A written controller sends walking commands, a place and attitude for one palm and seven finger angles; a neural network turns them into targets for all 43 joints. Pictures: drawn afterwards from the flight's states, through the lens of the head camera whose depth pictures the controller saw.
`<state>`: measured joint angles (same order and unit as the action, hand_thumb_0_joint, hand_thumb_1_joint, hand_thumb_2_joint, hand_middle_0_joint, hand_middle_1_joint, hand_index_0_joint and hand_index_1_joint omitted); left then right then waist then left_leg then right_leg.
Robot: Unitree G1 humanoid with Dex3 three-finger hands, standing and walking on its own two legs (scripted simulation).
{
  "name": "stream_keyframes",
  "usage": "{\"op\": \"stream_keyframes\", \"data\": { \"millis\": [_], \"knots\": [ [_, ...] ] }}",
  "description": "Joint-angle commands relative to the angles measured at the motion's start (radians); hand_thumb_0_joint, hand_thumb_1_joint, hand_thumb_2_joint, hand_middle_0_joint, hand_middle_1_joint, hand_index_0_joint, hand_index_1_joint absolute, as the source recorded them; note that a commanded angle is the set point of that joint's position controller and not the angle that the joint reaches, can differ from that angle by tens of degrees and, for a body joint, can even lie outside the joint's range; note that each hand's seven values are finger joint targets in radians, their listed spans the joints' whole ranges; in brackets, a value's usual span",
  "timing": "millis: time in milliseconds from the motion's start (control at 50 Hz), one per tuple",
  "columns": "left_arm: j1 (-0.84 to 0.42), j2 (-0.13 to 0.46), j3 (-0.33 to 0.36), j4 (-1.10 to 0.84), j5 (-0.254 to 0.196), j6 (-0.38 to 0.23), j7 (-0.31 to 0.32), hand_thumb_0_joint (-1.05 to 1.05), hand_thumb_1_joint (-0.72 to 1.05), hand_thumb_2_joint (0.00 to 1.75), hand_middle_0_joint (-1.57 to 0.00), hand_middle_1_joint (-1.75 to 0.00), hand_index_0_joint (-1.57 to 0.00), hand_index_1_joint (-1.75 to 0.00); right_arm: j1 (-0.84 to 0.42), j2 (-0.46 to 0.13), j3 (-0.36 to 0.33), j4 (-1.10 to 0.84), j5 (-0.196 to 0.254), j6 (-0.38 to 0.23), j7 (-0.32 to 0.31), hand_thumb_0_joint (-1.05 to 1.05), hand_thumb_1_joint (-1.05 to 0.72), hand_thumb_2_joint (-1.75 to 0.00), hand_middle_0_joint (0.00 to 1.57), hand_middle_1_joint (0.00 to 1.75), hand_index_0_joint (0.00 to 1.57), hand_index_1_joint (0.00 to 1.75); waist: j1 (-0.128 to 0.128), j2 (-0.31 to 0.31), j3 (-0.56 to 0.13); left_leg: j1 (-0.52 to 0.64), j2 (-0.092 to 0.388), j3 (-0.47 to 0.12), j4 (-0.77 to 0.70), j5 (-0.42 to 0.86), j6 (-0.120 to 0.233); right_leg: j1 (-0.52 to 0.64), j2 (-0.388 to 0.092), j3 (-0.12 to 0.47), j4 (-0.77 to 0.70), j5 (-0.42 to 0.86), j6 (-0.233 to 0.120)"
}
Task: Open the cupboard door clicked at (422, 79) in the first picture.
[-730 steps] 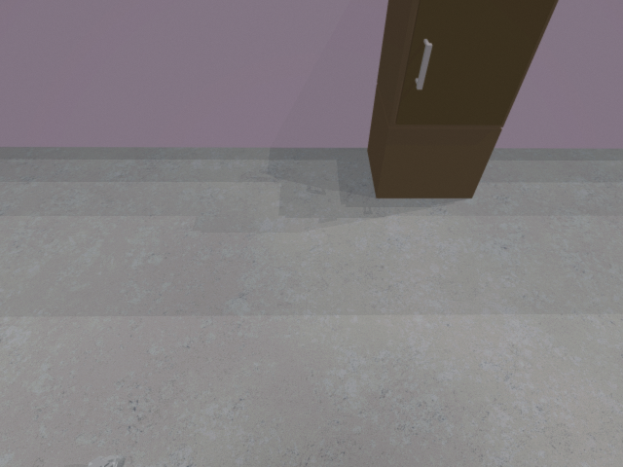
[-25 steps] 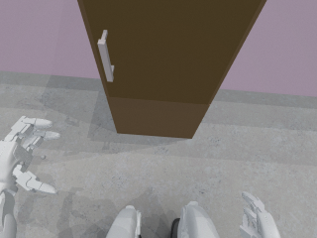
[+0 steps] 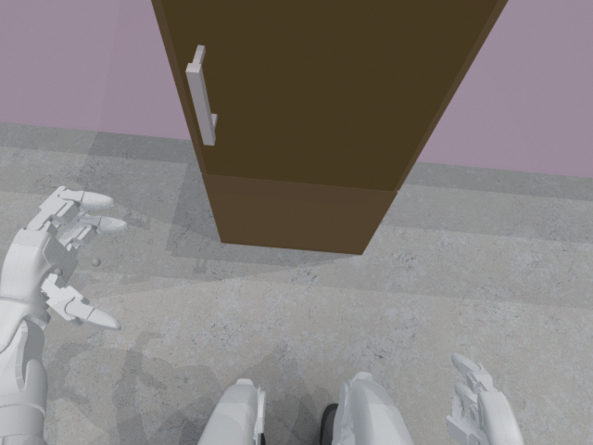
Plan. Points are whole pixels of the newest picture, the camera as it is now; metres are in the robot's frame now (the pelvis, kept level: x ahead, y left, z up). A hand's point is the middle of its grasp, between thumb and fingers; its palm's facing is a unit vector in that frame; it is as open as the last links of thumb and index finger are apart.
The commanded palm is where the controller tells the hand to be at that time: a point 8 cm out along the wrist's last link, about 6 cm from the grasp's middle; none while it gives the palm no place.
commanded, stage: move the hooked fingers beside the handle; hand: left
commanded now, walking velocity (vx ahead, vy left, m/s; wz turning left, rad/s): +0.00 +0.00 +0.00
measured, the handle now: (205, 99) +0.61 +0.19 +0.02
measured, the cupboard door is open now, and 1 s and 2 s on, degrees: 0 0 0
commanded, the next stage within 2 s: none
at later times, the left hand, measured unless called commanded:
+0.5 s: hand (125, 201) +0.40 +0.25 +0.03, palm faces -0.03 -1.00 -0.05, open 14.0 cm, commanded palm +0.39 +0.30 +0.03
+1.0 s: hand (143, 156) +0.48 +0.25 +0.03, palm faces -0.04 -1.00 -0.04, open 14.0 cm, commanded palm +0.48 +0.29 +0.02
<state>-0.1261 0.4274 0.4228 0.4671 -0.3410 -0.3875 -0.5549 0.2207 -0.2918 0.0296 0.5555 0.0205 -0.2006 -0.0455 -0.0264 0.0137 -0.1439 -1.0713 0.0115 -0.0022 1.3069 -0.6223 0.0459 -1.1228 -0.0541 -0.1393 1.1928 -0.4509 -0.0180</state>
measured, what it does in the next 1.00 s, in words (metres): stands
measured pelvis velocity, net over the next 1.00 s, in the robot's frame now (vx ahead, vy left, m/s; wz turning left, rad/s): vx -0.01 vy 0.00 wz -0.04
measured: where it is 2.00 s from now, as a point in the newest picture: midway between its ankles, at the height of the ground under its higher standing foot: outside the picture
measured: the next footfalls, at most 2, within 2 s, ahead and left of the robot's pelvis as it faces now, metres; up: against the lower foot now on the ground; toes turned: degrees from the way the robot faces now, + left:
none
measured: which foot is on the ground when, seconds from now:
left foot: down 0.00-1.00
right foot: down 0.00-1.00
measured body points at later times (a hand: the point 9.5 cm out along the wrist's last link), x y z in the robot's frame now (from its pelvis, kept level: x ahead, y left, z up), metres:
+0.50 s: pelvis +0.00 +0.00 +0.00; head +0.14 +0.02 +0.43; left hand +0.40 +0.31 +0.04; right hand +0.10 -0.27 -0.10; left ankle +0.00 +0.08 -0.62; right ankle +0.06 -0.12 -0.62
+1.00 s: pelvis -0.01 +0.00 -0.02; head +0.16 +0.03 +0.40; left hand +0.48 +0.31 +0.03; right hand +0.04 -0.28 -0.12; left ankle +0.00 +0.08 -0.62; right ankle +0.06 -0.12 -0.62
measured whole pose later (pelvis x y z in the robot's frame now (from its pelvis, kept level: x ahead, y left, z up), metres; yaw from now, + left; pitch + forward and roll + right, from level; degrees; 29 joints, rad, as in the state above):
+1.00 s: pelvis -0.01 +0.00 -0.02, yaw -2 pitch +28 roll -5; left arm -0.80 0.65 0.52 1.10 -0.15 -0.45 -0.49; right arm 0.30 -0.30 0.06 0.60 -0.01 0.01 -0.01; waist -0.16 0.02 -0.13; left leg -1.24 0.03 0.01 1.37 -0.62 0.05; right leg -1.29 -0.03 -0.13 1.23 -0.43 -0.02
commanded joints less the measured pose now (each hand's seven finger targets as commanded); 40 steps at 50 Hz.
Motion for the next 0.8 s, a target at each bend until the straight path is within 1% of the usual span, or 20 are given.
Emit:
{"op": "stream_keyframes", "data": {
  "millis": [0,20,60,100,120,180,200,280,300,400,480,500,520,540,580,600,620,700,760,780],
  "knots": [
    [-0.21,0.274,0.11,-0.149,-0.015,-0.041,0.024,0.0,-0.5,0.3,-0.3,-1.2,-0.3,-1.2,0.078,-0.171,-0.074,-0.109,0.01,-0.025,-0.016,0.0,-0.9,-0.9,0.2,0.3,0.2,0.3,-0.007,0.084,-0.392,0.198,-0.002,-0.07,-0.223,0.476,-0.056,0.286,0.055,0.077,-0.107,0.18,-0.011],
    [-0.234,0.262,0.103,-0.125,-0.015,-0.038,0.031,0.0,-0.5,0.3,-0.3,-1.2,-0.3,-1.2,0.072,-0.166,-0.07,-0.11,0.009,-0.018,-0.014,0.0,-0.9,-0.9,0.2,0.3,0.2,0.3,-0.011,0.087,-0.374,0.175,-0.006,-0.062,-0.224,0.436,-0.051,0.286,0.054,0.081,-0.113,0.166,-0.01],
    [-0.278,0.279,0.12,-0.068,-0.009,-0.038,0.043,0.0,-0.5,0.3,-0.3,-1.2,-0.3,-1.2,0.074,-0.168,-0.067,-0.108,0.01,-0.008,-0.014,0.0,-0.9,-0.9,0.2,0.3,0.2,0.3,-0.018,0.043,-0.358,0.121,-0.009,-0.053,-0.219,0.366,-0.036,0.301,0.053,0.094,-0.121,0.134,-0.008],
    [-0.336,0.32,0.138,-0.071,0.006,-0.054,0.047,0.0,-0.5,0.3,-0.3,-1.2,-0.3,-1.2,0.083,-0.169,-0.065,-0.105,0.008,0.0,-0.015,0.0,-0.9,-0.9,0.2,0.3,0.2,0.3,-0.01,0.096,-0.398,0.139,-0.007,-0.053,-0.221,0.395,-0.04,0.314,0.053,0.099,-0.11,0.156,-0.012],
    [-0.342,0.3,0.116,-0.058,0.012,-0.055,0.044,0.0,-0.5,0.3,-0.3,-1.2,-0.3,-1.2,0.088,-0.166,-0.064,-0.107,0.008,0.004,-0.012,0.0,-0.9,-0.9,0.2,0.3,0.2,0.3,-0.011,0.121,-0.402,0.159,-0.007,-0.051,-0.227,0.409,-0.042,0.31,0.053,0.098,-0.113,0.163,-0.013],
    [-0.381,0.277,0.081,-0.06,0.018,-0.067,0.04,0.0,-0.5,0.3,-0.3,-1.2,-0.3,-1.2,0.11,-0.168,-0.07,-0.096,0.007,0.01,-0.009,0.0,-0.9,-0.9,0.2,0.3,0.2,0.3,-0.029,0.13,-0.433,0.217,0.002,-0.065,-0.224,0.495,-0.049,0.287,0.057,0.089,-0.111,0.2,-0.013],
    [-0.379,0.298,0.099,-0.041,0.025,-0.067,0.04,0.0,-0.5,0.3,-0.3,-1.2,-0.3,-1.2,0.122,-0.173,-0.072,-0.085,0.006,0.017,-0.008,0.0,-0.9,-0.9,0.2,0.3,0.2,0.3,-0.023,0.121,-0.447,0.233,0.007,-0.068,-0.226,0.523,-0.053,0.287,0.057,0.087,-0.112,0.209,-0.011],
    [-0.448,0.283,0.088,0.049,0.029,-0.063,0.05,0.0,-0.5,0.3,-0.3,-1.2,-0.3,-1.2,0.13,-0.175,-0.071,-0.073,0.005,0.035,-0.006,0.0,-0.9,-0.9,0.2,0.3,0.2,0.3,-0.045,0.078,-0.406,0.176,0.003,-0.064,-0.219,0.461,-0.042,0.269,0.059,0.087,-0.113,0.191,-0.01],
    [-0.464,0.324,0.122,0.073,0.037,-0.066,0.055,0.0,-0.5,0.3,-0.3,-1.2,-0.3,-1.2,0.138,-0.179,-0.071,-0.065,0.003,0.043,-0.006,0.0,-0.9,-0.9,0.2,0.3,0.2,0.3,-0.039,0.067,-0.409,0.164,0.004,-0.059,-0.22,0.449,-0.039,0.288,0.059,0.093,-0.116,0.196,-0.008],
    [-0.517,0.344,0.129,0.065,0.058,-0.097,0.067,0.0,-0.5,0.3,-0.3,-1.2,-0.3,-1.2,0.158,-0.172,-0.074,-0.062,-0.003,0.068,0.004,0.0,-0.9,-0.9,0.2,0.3,0.2,0.3,-0.03,0.127,-0.481,0.227,0.006,-0.061,-0.219,0.538,-0.048,0.303,0.061,0.095,-0.11,0.24,-0.011],
    [-0.606,0.349,0.123,0.19,0.069,-0.101,0.065,0.0,-0.5,0.3,-0.3,-1.2,-0.3,-1.2,0.166,-0.179,-0.068,-0.043,-0.003,0.09,0.001,0.0,-0.9,-0.9,0.2,0.3,0.2,0.3,-0.064,0.066,-0.409,0.138,0.005,-0.055,-0.2,0.447,-0.03,0.278,0.065,0.1,-0.108,0.213,-0.009],
    [-0.646,0.366,0.122,0.216,0.084,-0.102,0.063,0.0,-0.5,0.3,-0.3,-1.2,-0.3,-1.2,0.171,-0.182,-0.066,-0.037,-0.003,0.097,0.0,0.0,-0.9,-0.9,0.2,0.3,0.2,0.3,-0.066,0.079,-0.399,0.134,0.006,-0.055,-0.204,0.428,-0.031,0.264,0.064,0.1,-0.108,0.196,-0.008],
    [-0.704,0.365,0.109,0.208,0.091,-0.108,0.063,0.0,-0.5,0.3,-0.3,-1.2,-0.3,-1.2,0.17,-0.181,-0.065,-0.034,-0.005,0.1,-0.001,0.0,-0.9,-0.9,0.2,0.3,0.2,0.3,-0.07,0.127,-0.412,0.152,0.004,-0.059,-0.203,0.43,-0.034,0.247,0.061,0.1,-0.103,0.19,-0.01],
    [-0.725,0.366,0.105,0.211,0.096,-0.114,0.064,0.0,-0.5,0.3,-0.3,-1.2,-0.3,-1.2,0.176,-0.182,-0.067,-0.03,-0.008,0.104,0.001,0.0,-0.9,-0.9,0.2,0.3,0.2,0.3,-0.068,0.14,-0.433,0.177,0.003,-0.063,-0.203,0.437,-0.036,0.241,0.062,0.099,-0.104,0.186,-0.011],
    [-0.722,0.382,0.116,0.218,0.095,-0.122,0.065,0.0,-0.5,0.3,-0.3,-1.2,-0.3,-1.2,0.19,-0.186,-0.07,-0.033,-0.01,0.112,0.002,0.0,-0.9,-0.9,0.2,0.3,0.2,0.3,-0.069,0.128,-0.475,0.215,0.008,-0.072,-0.192,0.513,-0.041,0.237,0.066,0.093,-0.094,0.221,-0.013],
    [-0.744,0.396,0.121,0.226,0.104,-0.125,0.065,0.0,-0.5,0.3,-0.3,-1.2,-0.3,-1.2,0.195,-0.187,-0.069,-0.027,-0.013,0.118,0.005,0.0,-0.9,-0.9,0.2,0.3,0.2,0.3,-0.067,0.149,-0.491,0.234,0.01,-0.076,-0.191,0.536,-0.046,0.229,0.065,0.092,-0.091,0.226,-0.011],
    [-0.762,0.373,0.101,0.249,0.104,-0.122,0.063,0.0,-0.5,0.3,-0.3,-1.2,-0.3,-1.2,0.197,-0.186,-0.069,-0.023,-0.012,0.124,0.007,0.0,-0.9,-0.9,0.2,0.3,0.2,0.3,-0.08,0.14,-0.488,0.229,0.01,-0.075,-0.182,0.532,-0.043,0.218,0.065,0.093,-0.092,0.229,-0.008],
    [-0.814,0.439,0.144,0.347,0.121,-0.117,0.064,0.0,-0.5,0.3,-0.3,-1.2,-0.3,-1.2,0.205,-0.191,-0.06,-0.019,-0.016,0.148,0.007,0.0,-0.9,-0.9,0.2,0.3,0.2,0.3,-0.089,0.098,-0.459,0.136,0.007,-0.064,-0.166,0.464,-0.027,0.242,0.067,0.103,-0.086,0.227,-0.007],
    [-0.87,0.454,0.14,0.39,0.137,-0.116,0.066,0.0,-0.5,0.3,-0.3,-1.2,-0.3,-1.2,0.21,-0.194,-0.056,-0.021,-0.018,0.162,0.009,0.0,-0.9,-0.9,0.2,0.3,0.2,0.3,-0.102,0.116,-0.449,0.118,0.006,-0.065,-0.159,0.441,-0.024,0.217,0.067,0.102,-0.083,0.21,-0.005],
    [-0.92,0.481,0.149,0.367,0.139,-0.129,0.067,0.0,-0.5,0.3,-0.3,-1.2,-0.3,-1.2,0.213,-0.197,-0.055,-0.022,-0.02,0.165,0.007,0.0,-0.9,-0.9,0.2,0.3,0.2,0.3,-0.106,0.13,-0.47,0.134,0.007,-0.072,-0.152,0.46,-0.025,0.212,0.069,0.1,-0.072,0.216,-0.008]
  ]
}}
